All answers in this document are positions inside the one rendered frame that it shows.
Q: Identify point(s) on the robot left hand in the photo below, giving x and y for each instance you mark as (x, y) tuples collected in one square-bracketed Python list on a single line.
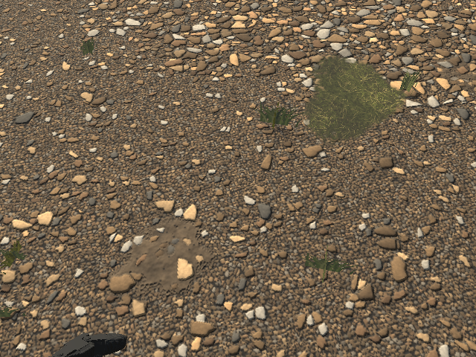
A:
[(86, 345)]

